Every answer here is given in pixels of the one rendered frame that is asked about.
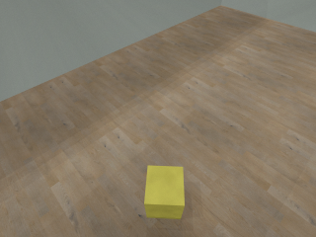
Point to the carton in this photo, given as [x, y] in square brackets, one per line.
[164, 192]

